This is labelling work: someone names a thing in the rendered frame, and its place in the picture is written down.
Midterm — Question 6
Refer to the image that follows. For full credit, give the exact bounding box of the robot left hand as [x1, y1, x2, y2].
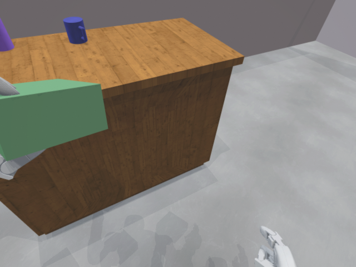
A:
[0, 77, 46, 180]

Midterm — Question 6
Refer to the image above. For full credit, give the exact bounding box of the sponge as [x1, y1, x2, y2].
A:
[0, 79, 108, 161]

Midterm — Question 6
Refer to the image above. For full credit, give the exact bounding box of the table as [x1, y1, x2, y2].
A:
[0, 18, 245, 236]

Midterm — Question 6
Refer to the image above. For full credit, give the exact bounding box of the robot right hand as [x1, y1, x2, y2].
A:
[255, 226, 296, 267]

